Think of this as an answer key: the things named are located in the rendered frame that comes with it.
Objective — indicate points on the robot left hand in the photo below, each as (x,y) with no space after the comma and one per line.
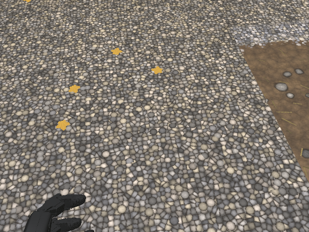
(44,219)

